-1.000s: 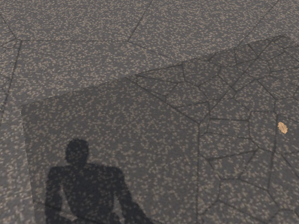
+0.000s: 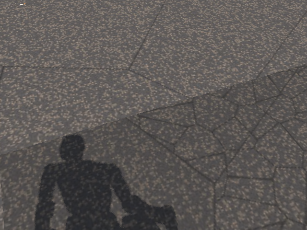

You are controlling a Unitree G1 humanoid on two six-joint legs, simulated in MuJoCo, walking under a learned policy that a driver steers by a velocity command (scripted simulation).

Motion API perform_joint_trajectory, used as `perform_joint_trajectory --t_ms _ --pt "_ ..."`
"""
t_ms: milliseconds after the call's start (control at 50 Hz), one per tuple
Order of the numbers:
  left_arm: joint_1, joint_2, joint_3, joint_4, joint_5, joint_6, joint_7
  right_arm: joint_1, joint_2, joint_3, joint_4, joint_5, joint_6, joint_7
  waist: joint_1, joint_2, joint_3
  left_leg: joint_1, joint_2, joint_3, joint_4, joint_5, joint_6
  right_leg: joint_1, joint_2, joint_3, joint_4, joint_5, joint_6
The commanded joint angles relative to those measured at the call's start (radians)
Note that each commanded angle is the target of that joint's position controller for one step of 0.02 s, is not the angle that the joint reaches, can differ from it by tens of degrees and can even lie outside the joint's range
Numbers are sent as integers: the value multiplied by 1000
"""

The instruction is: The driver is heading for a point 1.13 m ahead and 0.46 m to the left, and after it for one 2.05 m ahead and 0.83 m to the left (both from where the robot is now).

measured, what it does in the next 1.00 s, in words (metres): walks ahead, turning left: right foot, then left foot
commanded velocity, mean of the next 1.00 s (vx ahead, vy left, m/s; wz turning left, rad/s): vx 0.27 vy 0.00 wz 0.27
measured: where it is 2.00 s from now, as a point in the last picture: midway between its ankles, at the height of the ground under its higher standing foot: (92, 166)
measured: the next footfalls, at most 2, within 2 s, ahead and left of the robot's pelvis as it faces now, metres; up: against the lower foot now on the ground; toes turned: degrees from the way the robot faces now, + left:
right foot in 0.34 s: +0.31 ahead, -0.13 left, +0.00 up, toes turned -1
left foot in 0.74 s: +0.20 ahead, +0.10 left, +0.00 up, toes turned +15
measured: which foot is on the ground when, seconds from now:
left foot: down 0.00-0.36, up 0.38-0.72, down 0.74-1.00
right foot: up 0.00-0.32, down 0.34-0.72, up 0.74-1.00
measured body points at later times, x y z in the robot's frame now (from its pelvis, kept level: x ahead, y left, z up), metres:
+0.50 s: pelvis +0.17 -0.03 +0.00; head +0.21 -0.04 +0.45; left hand +0.29 +0.23 -0.12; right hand +0.25 -0.30 -0.15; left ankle +0.10 +0.09 -0.67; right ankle +0.27 -0.13 -0.73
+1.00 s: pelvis +0.26 +0.03 +0.02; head +0.26 +0.08 +0.47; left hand +0.38 +0.34 -0.09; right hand +0.29 -0.24 -0.09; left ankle +0.16 +0.09 -0.73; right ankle +0.46 -0.11 -0.67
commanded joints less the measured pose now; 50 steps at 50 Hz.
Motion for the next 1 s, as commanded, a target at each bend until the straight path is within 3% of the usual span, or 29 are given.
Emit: perform_joint_trajectory --t_ms 20,60,120,180,260,300,320,340,360,380,400,420,440,460,500,540,600,680,700,720,740,760,780,800,820,840,860,920,1000 --pt "86 48 22 -31 4 14 9 17 -75 -7 -27 -7 -20 0 29 86 -87 127 268 -301 -306 44 162 -116 -98 41 -35 71 -4" --pt "35 58 28 -52 12 27 16 39 -108 -9 -13 -11 -21 -14 38 77 -35 86 264 -236 -316 265 173 -150 -95 21 -112 101 26" --pt "-55 50 28 -86 31 30 16 73 -123 -6 1 -17 -6 -37 30 76 -34 107 235 -133 -275 547 154 -182 -78 -5 -306 229 65" --pt "-152 24 15 -104 30 31 6 104 -135 -3 12 -13 9 -49 -6 91 -57 116 195 -65 -250 560 116 -92 -32 -42 -521 379 65" --pt "-223 51 14 -120 28 35 -2 131 -137 -1 42 -3 28 -54 -27 105 -64 208 232 -98 -187 504 117 -59 -1 -31 -645 370 52" --pt "-207 74 20 -118 36 27 -7 111 -140 -5 48 7 37 -57 -4 105 -79 251 247 -126 -109 491 102 -22 12 -29 -707 322 26" --pt "-154 88 27 -97 42 22 -7 97 -135 -4 48 14 42 -60 29 87 -99 255 223 -123 -46 455 75 57 24 -38 -793 396 9" --pt "-101 150 45 -77 54 16 0 145 -120 0 52 5 40 -60 28 31 -141 219 159 -114 44 398 31 199 -19 3 -820 721 -15" --pt "-48 205 53 -71 64 16 8 214 -79 13 51 -15 31 -57 -6 -66 -241 70 87 -90 187 97 -12 438 -154 104 -725 1083 -81" --pt "-12 163 44 -61 58 31 14 275 -7 35 64 -3 36 -61 2 -213 -336 -73 20 -71 380 -331 -64 568 -303 246 -721 1120 -229" --pt "-6 112 29 -68 44 39 12 181 -78 19 36 16 51 -64 44 -190 -337 -143 11 -114 544 -606 -90 530 -334 316 -780 975 -259" --pt "-42 147 35 -83 39 43 16 114 -139 -1 3 30 67 -69 45 -142 -290 -216 25 -135 673 -605 -95 470 -324 301 -825 781 -239" --pt "-97 162 38 -103 41 46 25 84 -147 -11 -5 33 87 -78 30 -82 -253 -248 51 -139 730 -546 -101 398 -306 269 -864 603 -214" --pt "-157 154 36 -119 41 49 32 79 -141 -17 -7 29 107 -86 9 -57 -203 -237 77 -145 728 -482 -110 295 -286 224 -912 449 -195" --pt "-218 137 33 -126 51 64 40 105 -109 -23 -13 22 138 -96 -24 -93 -147 -156 91 -112 682 -393 -121 130 -236 126 -978 243 -167" --pt "-221 143 41 -121 46 70 47 130 -90 -25 -18 20 144 -94 -34 -134 -147 -104 94 -63 601 -334 -109 71 -211 61 -1035 51 -153" --pt "-236 177 57 -125 23 59 50 103 -87 -27 -42 15 133 -77 -36 -138 -159 -18 104 -35 421 -283 -67 55 -223 27 -1082 -87 -135" --pt "-263 199 67 -137 -6 59 39 170 -103 -39 -23 12 129 -60 -79 -111 -143 128 75 38 192 -205 -10 33 -237 -19 -1064 -243 -85" --pt "-278 181 63 -141 -8 64 36 222 -99 -42 1 10 130 -58 -100 -87 -126 185 55 59 125 -203 12 -1 -214 -54 -1013 -282 -57" --pt "-298 145 55 -147 -4 70 33 292 -95 -46 35 12 129 -55 -125 -12 -98 236 48 31 45 -251 44 -51 -168 -110 -871 -311 -21" --pt "-319 75 39 -160 6 75 19 357 -130 -55 51 14 119 -59 -139 196 -55 294 204 -243 -122 -456 123 -218 -80 -208 -522 -294 39" --pt "-358 35 28 -211 4 60 8 323 -235 -60 -2 10 92 -54 -99 301 11 291 391 -718 -293 -724 248 -488 42 -120 -301 -218 67" --pt "-420 98 39 -244 -12 33 0 251 -240 -61 -30 -13 58 -52 -84 224 57 251 424 -811 -398 -773 269 -559 25 8 -251 -121 42" --pt "-393 151 52 -234 -14 15 -3 178 -223 -55 -54 -10 33 -58 -37 205 77 263 402 -732 -384 -628 221 -570 6 30 -265 5 31" --pt "-356 170 60 -204 6 6 0 157 -191 -47 -62 2 24 -59 -19 164 51 277 360 -622 -348 -467 173 -524 -11 28 -293 89 37" --pt "-348 164 62 -188 27 0 4 164 -168 -41 -61 13 25 -59 -21 141 22 279 322 -537 -334 -363 141 -471 -13 23 -341 146 46" --pt "-354 150 62 -183 33 -3 1 194 -141 -33 -57 14 25 -61 -27 133 0 287 295 -483 -328 -279 124 -428 -5 18 -374 205 53" --pt "-380 100 54 -187 22 -6 -9 280 -131 -30 -43 11 23 -72 -46 137 -28 323 250 -394 -305 -93 110 -370 29 5 -482 327 65" --pt "-471 73 41 -225 11 -9 -20 330 -139 -34 -42 13 29 -81 -83 169 0 301 231 -369 -287 -36 106 -310 53 -1 -621 383 82"
Keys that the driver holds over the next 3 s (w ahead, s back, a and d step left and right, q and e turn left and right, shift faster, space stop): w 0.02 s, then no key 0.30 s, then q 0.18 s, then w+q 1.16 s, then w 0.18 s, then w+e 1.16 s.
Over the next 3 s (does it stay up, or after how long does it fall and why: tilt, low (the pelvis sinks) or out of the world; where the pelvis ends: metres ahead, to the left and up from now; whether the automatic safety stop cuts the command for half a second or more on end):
stays up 1.18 0.64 0.01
